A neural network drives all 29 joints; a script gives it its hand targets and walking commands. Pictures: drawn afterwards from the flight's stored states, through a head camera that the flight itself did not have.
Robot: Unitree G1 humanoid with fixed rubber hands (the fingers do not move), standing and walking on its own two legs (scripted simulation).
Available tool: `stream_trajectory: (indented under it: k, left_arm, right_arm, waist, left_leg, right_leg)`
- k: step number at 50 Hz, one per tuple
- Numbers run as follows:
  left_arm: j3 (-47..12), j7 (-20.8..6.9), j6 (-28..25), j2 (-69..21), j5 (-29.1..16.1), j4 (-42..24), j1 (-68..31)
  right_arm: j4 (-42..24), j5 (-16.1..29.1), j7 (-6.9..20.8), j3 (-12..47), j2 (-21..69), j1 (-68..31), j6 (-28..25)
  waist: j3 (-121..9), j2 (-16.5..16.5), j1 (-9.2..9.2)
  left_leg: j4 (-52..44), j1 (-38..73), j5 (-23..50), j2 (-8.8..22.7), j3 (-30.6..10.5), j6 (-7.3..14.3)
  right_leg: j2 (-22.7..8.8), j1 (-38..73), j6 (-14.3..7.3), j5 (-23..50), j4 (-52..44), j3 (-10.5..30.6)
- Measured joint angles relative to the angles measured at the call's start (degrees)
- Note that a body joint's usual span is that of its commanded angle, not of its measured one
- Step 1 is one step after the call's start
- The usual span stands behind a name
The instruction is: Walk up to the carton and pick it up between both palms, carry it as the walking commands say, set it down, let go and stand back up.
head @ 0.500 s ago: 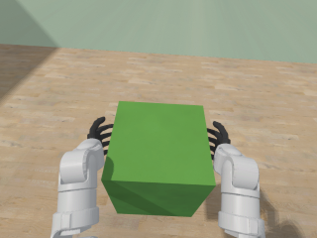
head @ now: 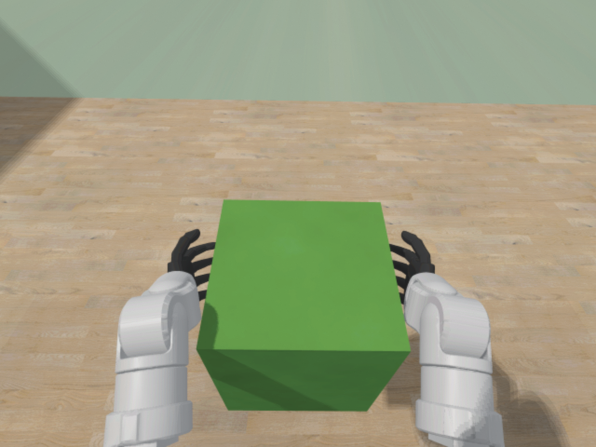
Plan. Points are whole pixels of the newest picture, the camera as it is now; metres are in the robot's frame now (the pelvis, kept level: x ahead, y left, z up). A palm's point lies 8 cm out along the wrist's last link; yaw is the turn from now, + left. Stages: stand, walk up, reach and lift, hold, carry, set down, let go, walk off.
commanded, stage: carry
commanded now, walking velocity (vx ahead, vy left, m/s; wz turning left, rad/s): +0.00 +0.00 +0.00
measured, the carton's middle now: (299, 312) +0.32 +0.00 +0.03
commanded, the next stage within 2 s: none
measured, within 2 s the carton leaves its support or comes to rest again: neither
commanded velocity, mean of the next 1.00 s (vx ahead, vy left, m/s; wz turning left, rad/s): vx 0.00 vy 0.00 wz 0.00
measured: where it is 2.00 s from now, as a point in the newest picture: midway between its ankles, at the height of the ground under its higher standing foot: outside the picture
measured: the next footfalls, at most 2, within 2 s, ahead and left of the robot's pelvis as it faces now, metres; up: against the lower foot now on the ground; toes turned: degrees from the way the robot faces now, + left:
none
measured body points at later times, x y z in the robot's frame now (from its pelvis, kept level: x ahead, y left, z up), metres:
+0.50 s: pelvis +0.02 +0.00 +0.00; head +0.01 -0.01 +0.45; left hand +0.35 +0.15 +0.09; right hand +0.35 -0.16 +0.09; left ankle +0.07 +0.13 -0.73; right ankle +0.07 -0.10 -0.73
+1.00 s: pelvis +0.04 +0.00 +0.00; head +0.03 -0.01 +0.45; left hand +0.36 +0.15 +0.08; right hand +0.36 -0.16 +0.08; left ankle +0.07 +0.13 -0.73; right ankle +0.07 -0.10 -0.73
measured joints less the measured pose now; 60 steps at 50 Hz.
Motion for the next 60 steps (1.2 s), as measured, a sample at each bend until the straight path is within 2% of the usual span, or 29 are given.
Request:
stream_trajectory:
  k: [18,39,60]
  left_arm:
    - [-0.4,0.0,-1.3,0.5,-0.6,0.1,0.5]
    - [-0.4,0.0,-2.6,0.5,-0.3,1.9,0.9]
    - [-0.7,-0.1,-2.8,0.5,-0.3,1.0,1.5]
  right_arm:
    - [0.2,-0.1,0.0,0.3,0.3,0.6,-1.6]
    - [2.2,0.0,0.2,0.4,0.1,0.9,-3.0]
    - [1.6,0.1,0.2,0.8,-0.1,1.2,-3.2]
  waist:
    - [0.5,-0.4,0.63]
    - [0.2,-0.6,0.42]
    - [0.2,-0.5,0.36]
  left_leg:
    - [0.5,1.3,-1.7,0.3,-0.2,-0.6]
    - [0.8,2.8,-3.3,0.3,-0.2,-0.8]
    - [0.9,3.8,-4.4,0.4,-0.2,-0.9]
  right_leg:
    - [0.2,1.0,-0.1,-1.9,0.9,0.1]
    - [0.2,2.5,0.1,-3.4,1.1,0.2]
    - [0.2,3.5,0.2,-4.5,1.3,0.2]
